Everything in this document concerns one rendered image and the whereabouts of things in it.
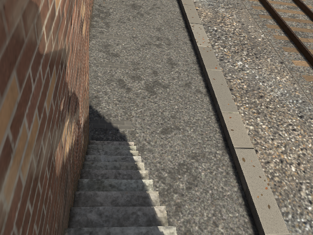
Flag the stairs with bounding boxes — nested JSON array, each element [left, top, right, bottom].
[[64, 140, 177, 235]]

